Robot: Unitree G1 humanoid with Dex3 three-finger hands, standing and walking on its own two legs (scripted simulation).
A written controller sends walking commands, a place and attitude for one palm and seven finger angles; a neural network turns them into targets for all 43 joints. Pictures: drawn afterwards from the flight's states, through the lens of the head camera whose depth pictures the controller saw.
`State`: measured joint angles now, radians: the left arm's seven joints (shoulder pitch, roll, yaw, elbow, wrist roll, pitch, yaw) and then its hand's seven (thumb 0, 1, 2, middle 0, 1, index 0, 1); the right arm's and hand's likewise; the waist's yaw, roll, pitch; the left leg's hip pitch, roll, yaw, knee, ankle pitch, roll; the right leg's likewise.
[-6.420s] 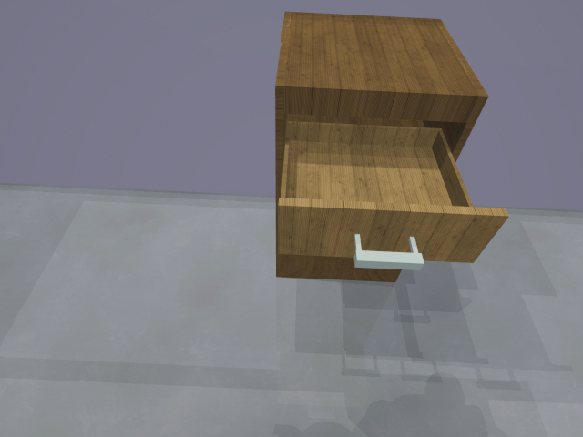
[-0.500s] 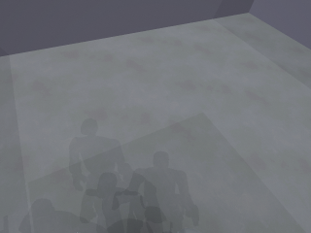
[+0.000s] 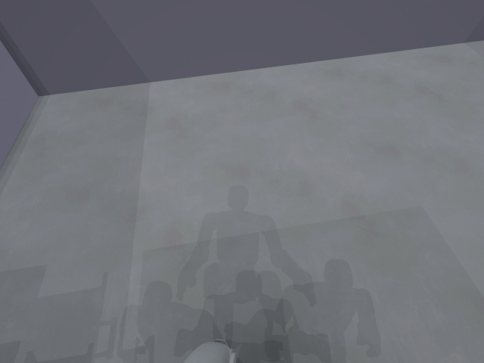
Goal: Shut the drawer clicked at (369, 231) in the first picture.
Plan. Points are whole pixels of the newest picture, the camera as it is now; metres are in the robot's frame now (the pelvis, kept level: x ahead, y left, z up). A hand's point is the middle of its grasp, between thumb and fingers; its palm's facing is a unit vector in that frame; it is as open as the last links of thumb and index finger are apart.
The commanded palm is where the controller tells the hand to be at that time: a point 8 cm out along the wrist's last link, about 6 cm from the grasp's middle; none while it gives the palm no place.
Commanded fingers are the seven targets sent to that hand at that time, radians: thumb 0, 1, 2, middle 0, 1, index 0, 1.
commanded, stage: turn to face it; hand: left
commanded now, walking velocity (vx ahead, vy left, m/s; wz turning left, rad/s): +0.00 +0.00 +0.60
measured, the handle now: out of the picture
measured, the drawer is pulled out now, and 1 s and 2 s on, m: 0.30 0.30 0.30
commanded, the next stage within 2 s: none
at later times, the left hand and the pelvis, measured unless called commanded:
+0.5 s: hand out of the picture -0.04 +0.26 -0.18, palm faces +0.35 -0.91 -0.24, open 7.4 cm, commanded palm none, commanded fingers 0.00 0.90 0.90 -0.20 -0.30 -0.20 -0.30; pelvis -0.01 +0.04 -0.01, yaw +18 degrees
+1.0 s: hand out of the picture +0.01 +0.22 -0.13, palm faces +0.54 -0.78 -0.30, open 7.4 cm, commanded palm none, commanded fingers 0.00 0.90 0.90 -0.20 -0.30 -0.20 -0.30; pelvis +0.02 +0.00 +0.00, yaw +36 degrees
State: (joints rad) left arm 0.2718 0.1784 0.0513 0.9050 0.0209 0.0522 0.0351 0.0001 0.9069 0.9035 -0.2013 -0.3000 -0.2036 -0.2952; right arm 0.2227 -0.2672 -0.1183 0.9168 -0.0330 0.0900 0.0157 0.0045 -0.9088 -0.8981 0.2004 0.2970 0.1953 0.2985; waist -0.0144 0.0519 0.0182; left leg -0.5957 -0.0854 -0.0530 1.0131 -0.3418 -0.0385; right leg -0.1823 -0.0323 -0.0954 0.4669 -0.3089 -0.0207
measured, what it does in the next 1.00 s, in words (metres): steps on the spot, turning left: left foot, then right foot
